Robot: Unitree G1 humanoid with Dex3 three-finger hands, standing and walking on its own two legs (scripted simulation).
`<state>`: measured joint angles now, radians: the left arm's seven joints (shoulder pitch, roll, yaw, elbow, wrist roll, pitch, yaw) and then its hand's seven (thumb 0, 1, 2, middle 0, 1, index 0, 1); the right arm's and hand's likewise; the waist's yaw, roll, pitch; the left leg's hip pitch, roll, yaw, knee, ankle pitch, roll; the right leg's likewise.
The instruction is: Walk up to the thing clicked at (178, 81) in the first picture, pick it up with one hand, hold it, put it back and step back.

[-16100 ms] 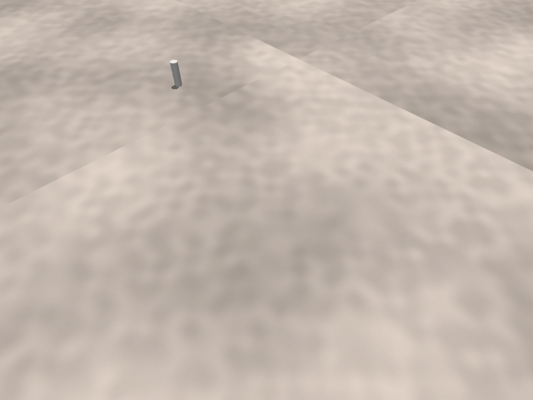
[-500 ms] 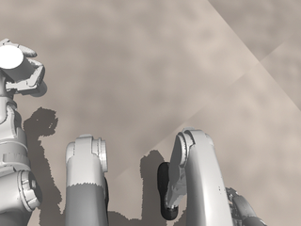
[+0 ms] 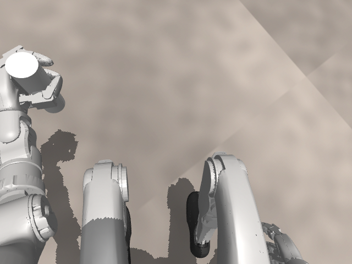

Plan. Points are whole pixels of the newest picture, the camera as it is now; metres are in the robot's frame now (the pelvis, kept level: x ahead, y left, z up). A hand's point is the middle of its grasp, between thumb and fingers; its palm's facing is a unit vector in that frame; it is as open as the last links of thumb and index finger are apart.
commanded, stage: settle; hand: left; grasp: from the side
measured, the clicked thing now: (40, 87) +0.47 +0.27 -0.05
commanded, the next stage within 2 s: lift in 0.18 s
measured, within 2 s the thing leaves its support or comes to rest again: neither
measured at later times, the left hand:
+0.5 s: hand (41, 76) +0.47 +0.25 +0.00, palm faces +0.20 -0.98 -0.04, open 6.4 cm
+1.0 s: hand (6, 58) +0.43 +0.24 +0.12, palm faces +0.21 -0.98 -0.05, open 6.4 cm
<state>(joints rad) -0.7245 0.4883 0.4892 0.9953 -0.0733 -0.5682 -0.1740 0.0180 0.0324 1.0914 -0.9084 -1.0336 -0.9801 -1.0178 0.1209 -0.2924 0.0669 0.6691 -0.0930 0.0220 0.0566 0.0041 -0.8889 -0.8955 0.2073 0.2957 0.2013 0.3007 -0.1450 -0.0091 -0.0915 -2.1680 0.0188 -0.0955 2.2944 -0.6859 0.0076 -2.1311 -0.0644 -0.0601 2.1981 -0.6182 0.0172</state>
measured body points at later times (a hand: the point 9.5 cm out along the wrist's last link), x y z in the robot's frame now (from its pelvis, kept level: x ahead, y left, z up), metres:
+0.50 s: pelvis +0.00 +0.00 +0.02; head +0.21 +0.05 +0.42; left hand +0.46 +0.31 +0.00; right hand +0.11 -0.27 -0.10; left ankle +0.09 +0.12 -0.33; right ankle +0.12 -0.13 -0.33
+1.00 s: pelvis +0.01 +0.00 +0.11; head +0.19 +0.03 +0.52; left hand +0.42 +0.30 +0.12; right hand +0.16 -0.26 -0.01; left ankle +0.08 +0.12 -0.33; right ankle +0.12 -0.13 -0.33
